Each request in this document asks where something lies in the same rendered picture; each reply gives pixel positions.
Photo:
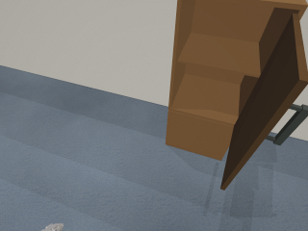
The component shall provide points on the handle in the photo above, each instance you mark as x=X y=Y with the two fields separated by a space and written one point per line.
x=300 y=114

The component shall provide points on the cupboard door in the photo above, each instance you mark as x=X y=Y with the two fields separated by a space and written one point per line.
x=282 y=80

